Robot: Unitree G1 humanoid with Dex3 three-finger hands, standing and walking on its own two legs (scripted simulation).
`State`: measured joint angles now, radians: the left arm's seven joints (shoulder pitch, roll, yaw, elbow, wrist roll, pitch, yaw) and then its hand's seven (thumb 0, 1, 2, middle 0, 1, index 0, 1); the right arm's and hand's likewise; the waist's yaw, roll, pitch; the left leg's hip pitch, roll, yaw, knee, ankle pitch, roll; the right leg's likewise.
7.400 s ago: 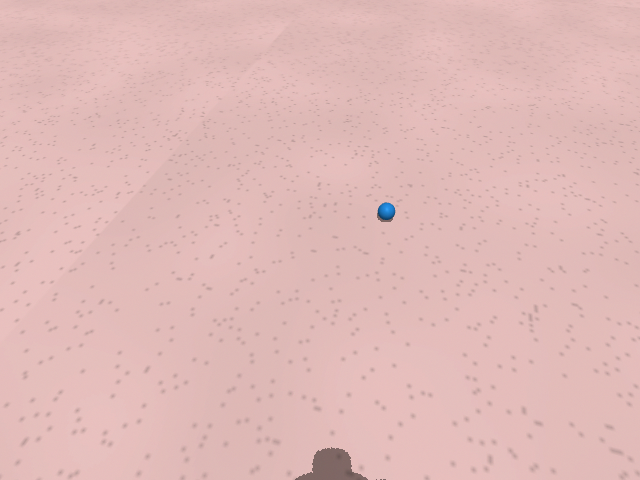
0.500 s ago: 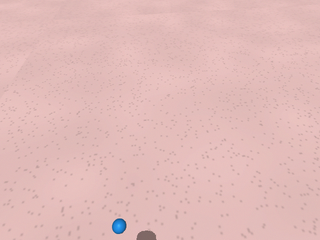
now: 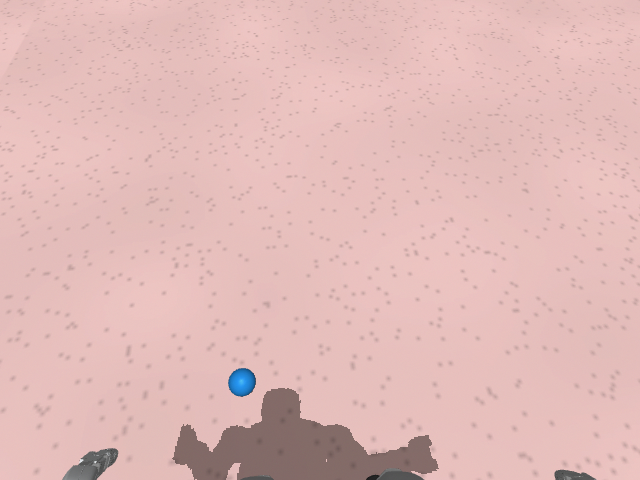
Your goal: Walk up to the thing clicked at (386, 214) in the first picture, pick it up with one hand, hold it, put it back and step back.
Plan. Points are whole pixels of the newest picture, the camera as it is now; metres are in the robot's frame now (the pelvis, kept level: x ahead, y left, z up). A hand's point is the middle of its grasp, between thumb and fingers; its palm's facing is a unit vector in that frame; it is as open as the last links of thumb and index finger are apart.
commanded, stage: walk up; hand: left
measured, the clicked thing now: (242, 382) +0.43 +0.22 -0.72
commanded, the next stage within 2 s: none
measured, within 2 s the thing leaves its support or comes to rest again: neither
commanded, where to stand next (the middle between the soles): +0.08 -0.01 m, yaw +0 degrees
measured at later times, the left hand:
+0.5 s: hand out of the picture +0.01 +0.27 -0.16, palm faces -0.08 -0.91 -0.40, open 7.4 cm
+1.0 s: hand out of the picture -0.14 +0.26 -0.15, palm faces +0.01 -0.94 -0.35, open 7.4 cm
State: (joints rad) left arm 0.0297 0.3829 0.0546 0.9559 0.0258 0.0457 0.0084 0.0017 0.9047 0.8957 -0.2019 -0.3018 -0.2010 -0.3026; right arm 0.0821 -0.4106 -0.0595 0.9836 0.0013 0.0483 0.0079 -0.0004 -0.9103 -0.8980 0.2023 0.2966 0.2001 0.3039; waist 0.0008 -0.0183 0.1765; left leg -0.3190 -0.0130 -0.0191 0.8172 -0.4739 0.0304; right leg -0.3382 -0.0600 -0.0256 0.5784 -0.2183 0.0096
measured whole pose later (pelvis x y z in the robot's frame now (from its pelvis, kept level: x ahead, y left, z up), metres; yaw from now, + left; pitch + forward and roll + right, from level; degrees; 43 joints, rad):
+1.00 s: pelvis -0.24 -0.01 +0.00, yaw -1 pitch -2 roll -1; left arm 0.16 0.40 0.10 0.81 0.02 0.07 0.00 0.00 0.91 0.90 -0.20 -0.30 -0.20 -0.30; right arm 0.17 -0.36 -0.04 0.85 -0.04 0.01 -0.02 0.00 -0.90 -0.90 0.21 0.30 0.21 0.30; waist 0.02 -0.04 0.16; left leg -0.31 0.03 -0.01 0.61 -0.26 0.01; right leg -0.41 0.08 0.13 1.14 -0.50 0.02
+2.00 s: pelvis -0.28 -0.02 +0.01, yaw +1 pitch -3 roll +0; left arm 0.08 0.36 0.04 1.06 0.01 -0.02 0.00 0.00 0.91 0.90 -0.20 -0.30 -0.20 -0.30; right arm 0.08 -0.34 -0.03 1.04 -0.02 -0.02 0.01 0.00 -0.91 -0.90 0.20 0.30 0.20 0.30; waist 0.02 0.00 0.07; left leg -0.20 -0.03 -0.07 0.50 -0.25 0.00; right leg -0.10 -0.03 -0.02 0.46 -0.30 0.02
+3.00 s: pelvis -0.30 -0.03 +0.02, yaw +0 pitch -3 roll +0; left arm 0.12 0.35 0.00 1.13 0.01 -0.02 -0.01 0.00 0.91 0.90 -0.20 -0.30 -0.20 -0.30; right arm 0.12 -0.36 0.00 1.15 -0.01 -0.01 0.02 0.00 -0.91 -0.90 0.20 0.30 0.20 0.30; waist 0.00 0.01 0.06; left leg -0.15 0.00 -0.06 0.33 -0.12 -0.02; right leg -0.09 -0.01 0.00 0.34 -0.19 0.01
